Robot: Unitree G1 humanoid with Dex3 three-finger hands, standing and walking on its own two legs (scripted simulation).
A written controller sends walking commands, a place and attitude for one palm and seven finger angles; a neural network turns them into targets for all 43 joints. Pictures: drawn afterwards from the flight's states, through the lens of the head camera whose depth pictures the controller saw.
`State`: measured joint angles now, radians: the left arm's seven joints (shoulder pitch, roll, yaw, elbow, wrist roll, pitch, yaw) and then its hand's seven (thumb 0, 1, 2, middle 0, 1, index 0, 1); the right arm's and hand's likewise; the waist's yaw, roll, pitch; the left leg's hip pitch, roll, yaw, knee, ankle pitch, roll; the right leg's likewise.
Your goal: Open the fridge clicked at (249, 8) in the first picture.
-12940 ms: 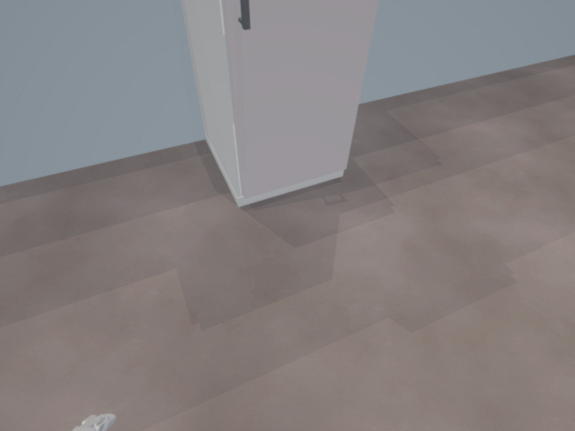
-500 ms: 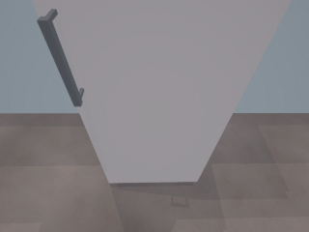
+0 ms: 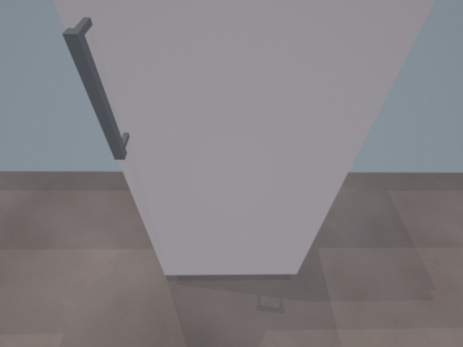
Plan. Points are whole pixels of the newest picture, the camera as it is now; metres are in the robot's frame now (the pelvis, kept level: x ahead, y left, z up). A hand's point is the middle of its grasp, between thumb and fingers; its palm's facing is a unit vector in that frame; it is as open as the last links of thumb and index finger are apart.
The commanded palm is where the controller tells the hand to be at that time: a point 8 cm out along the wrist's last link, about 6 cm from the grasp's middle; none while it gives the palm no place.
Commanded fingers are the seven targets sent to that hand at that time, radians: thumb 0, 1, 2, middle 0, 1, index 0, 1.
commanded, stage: look again from close up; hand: left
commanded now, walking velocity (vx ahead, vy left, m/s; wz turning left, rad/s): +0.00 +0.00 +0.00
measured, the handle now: (105, 98) +0.46 +0.26 +0.19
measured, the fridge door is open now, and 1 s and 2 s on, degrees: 0 0 0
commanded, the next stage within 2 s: shuffle to correct the standing spot in 0.36 s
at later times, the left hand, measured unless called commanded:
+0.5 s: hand out of the picture +0.03 +0.21 -0.17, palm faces -0.01 -0.96 -0.26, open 7.4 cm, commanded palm none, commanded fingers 0.00 0.90 0.90 -0.20 -0.30 -0.20 -0.30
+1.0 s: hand out of the picture -0.05 +0.28 -0.21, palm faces +0.12 -0.96 -0.24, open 7.4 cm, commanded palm none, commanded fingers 0.00 0.90 0.90 -0.20 -0.30 -0.20 -0.30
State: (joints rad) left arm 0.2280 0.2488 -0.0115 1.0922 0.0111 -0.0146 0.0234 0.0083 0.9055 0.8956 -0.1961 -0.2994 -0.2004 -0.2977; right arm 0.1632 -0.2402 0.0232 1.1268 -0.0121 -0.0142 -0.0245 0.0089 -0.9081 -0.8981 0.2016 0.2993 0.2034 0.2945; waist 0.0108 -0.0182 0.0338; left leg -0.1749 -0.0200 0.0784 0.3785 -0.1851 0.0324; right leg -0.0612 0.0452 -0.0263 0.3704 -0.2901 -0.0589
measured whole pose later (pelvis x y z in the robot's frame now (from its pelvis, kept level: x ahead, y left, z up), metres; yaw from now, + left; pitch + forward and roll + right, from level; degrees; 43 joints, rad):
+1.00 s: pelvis +0.00 +0.08 -0.03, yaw +4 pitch -2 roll +2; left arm 0.35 0.24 0.04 1.04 0.02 0.04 0.04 0.01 0.90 0.90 -0.20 -0.30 -0.20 -0.30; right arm 0.15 -0.17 -0.01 0.97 -0.01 0.00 -0.01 0.01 -0.91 -0.90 0.20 0.30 0.20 0.29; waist 0.04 -0.08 0.11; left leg -0.35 0.02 0.06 0.64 -0.25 0.00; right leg -0.25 -0.09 0.01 0.86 -0.56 0.02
